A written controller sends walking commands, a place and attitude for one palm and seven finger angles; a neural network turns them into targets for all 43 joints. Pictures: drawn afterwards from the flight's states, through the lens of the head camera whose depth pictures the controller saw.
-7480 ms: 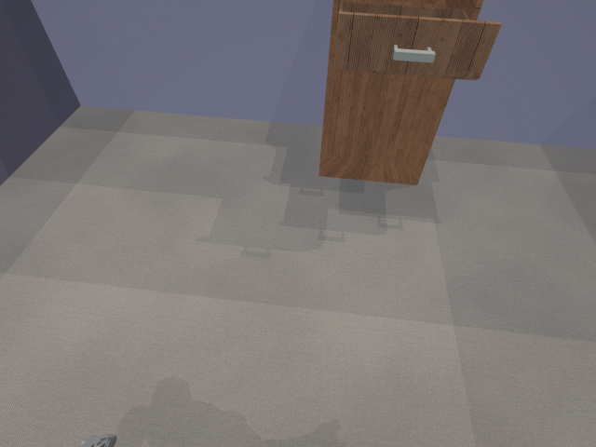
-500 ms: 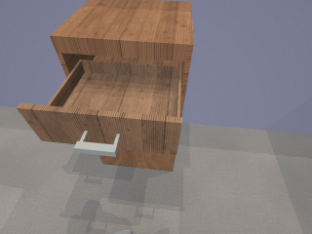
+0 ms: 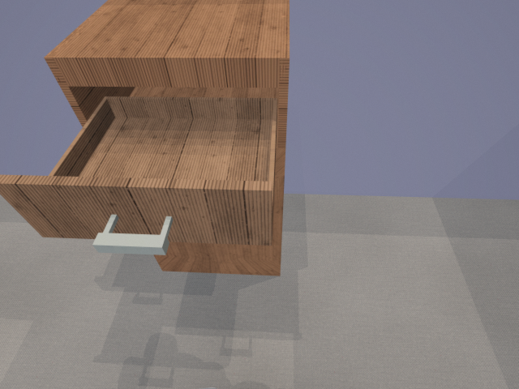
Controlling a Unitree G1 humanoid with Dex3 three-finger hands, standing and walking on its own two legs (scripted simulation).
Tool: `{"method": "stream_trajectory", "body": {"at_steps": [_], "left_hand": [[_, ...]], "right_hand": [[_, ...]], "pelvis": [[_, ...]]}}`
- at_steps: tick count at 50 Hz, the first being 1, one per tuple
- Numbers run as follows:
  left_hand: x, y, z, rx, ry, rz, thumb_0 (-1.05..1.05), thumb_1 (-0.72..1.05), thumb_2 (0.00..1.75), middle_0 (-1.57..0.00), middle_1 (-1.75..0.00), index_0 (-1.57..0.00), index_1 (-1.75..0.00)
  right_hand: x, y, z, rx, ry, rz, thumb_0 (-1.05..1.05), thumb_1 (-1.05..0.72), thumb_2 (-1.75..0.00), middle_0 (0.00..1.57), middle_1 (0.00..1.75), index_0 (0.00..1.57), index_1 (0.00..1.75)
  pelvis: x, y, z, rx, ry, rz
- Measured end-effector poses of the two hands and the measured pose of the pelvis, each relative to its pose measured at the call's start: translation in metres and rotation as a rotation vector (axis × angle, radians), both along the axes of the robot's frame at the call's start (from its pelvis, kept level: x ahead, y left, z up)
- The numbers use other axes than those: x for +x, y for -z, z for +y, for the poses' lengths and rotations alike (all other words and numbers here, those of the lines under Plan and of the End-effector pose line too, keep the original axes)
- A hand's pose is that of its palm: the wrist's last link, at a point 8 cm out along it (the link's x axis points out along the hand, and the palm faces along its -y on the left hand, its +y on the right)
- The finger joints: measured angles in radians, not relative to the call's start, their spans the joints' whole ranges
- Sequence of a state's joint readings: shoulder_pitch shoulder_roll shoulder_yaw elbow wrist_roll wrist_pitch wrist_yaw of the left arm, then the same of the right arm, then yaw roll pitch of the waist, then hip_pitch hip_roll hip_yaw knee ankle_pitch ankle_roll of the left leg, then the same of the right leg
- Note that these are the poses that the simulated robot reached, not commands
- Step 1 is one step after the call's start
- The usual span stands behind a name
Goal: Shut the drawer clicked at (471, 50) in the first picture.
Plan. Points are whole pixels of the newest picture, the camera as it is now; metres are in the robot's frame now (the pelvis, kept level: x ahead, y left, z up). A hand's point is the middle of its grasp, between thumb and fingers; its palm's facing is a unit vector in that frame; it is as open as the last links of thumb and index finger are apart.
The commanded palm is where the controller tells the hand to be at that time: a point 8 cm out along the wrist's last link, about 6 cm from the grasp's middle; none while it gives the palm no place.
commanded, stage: come to a stop and stand still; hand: left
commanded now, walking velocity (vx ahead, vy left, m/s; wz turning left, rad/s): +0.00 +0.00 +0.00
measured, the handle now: (136, 232) +0.35 +0.24 +0.03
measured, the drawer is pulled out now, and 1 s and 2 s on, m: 0.29 0.29 0.29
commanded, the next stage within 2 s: look again from close up in 0.50 s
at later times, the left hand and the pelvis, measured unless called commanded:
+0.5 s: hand out of the picture -0.01 +0.14 -0.16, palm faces +0.06 -0.98 -0.20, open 7.3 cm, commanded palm none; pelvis -0.02 -0.03 +0.01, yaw +0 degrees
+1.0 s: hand out of the picture -0.03 +0.18 -0.17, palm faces +0.05 -0.98 -0.18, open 7.4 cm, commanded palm none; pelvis -0.04 +0.01 +0.01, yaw +1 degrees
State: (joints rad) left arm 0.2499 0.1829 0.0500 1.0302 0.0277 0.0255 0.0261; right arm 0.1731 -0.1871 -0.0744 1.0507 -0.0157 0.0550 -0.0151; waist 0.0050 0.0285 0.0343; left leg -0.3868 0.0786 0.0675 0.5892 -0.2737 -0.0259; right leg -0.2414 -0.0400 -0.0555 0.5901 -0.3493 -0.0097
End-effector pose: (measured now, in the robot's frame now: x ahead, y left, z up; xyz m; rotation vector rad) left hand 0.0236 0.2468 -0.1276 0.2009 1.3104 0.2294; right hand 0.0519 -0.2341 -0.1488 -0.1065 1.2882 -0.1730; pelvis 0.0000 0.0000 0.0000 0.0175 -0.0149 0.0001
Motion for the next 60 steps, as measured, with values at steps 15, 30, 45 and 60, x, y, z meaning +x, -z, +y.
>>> {"method": "stream_trajectory", "body": {"at_steps": [15, 30, 45, 60], "left_hand": [[-0.004, 0.003, -0.044, -0.066, -0.007, 0.006, 0.00, 0.94, 0.90, -0.20, -0.30, -0.20, -0.30], [-0.057, 0.001, -0.066, -0.099, -0.038, 0.110, 0.00, 0.91, 0.90, -0.20, -0.30, -0.20, -0.30], [-0.066, 0.013, -0.037, -0.118, -0.005, 0.038, 0.00, 0.90, 0.90, -0.20, -0.30, -0.20, -0.30], [-0.075, 0.008, -0.003, -0.097, -0.011, 0.073, 0.00, 0.91, 0.90, -0.20, -0.30, -0.20, -0.30]], "right_hand": [[-0.086, -0.011, -0.007, 0.014, 0.003, 0.194, 0.00, -0.91, -0.90, 0.19, 0.30, 0.19, 0.30], [-0.089, -0.009, 0.000, 0.056, -0.003, 0.165, 0.00, -0.91, -0.90, 0.20, 0.30, 0.19, 0.30], [-0.077, -0.018, 0.012, -0.016, -0.037, 0.037, 0.01, -0.92, -0.90, 0.20, 0.30, 0.19, 0.30], [-0.093, -0.018, 0.044, 0.012, -0.045, 0.100, 0.00, -0.92, -0.90, 0.20, 0.30, 0.20, 0.30]], "pelvis": [[-0.009, -0.012, -0.028, -0.010, -0.007, 0.002], [-0.016, -0.015, -0.034, -0.010, 0.001, -0.003], [-0.034, -0.009, -0.001, -0.023, -0.010, -0.021], [-0.032, -0.012, 0.022, -0.019, -0.013, -0.006]]}}
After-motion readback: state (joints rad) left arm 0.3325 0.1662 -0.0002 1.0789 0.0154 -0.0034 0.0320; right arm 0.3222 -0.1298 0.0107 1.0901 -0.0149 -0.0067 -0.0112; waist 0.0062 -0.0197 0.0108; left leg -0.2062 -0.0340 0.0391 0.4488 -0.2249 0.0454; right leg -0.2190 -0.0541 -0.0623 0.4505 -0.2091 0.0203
